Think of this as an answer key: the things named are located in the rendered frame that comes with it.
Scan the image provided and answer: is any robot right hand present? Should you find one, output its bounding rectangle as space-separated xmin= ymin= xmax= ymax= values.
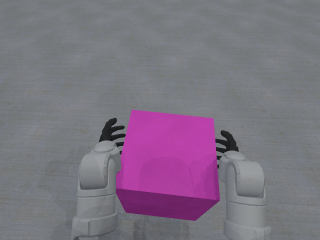
xmin=215 ymin=130 xmax=239 ymax=169

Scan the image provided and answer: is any right robot forearm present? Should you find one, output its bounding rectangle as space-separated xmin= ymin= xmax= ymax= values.
xmin=218 ymin=150 xmax=272 ymax=240

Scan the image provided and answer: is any robot left hand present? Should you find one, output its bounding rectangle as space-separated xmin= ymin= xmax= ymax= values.
xmin=99 ymin=118 xmax=126 ymax=155

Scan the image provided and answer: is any carton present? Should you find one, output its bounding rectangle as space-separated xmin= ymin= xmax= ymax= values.
xmin=116 ymin=109 xmax=220 ymax=221

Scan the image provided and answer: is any left robot forearm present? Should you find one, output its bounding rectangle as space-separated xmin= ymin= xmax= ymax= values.
xmin=70 ymin=140 xmax=122 ymax=240

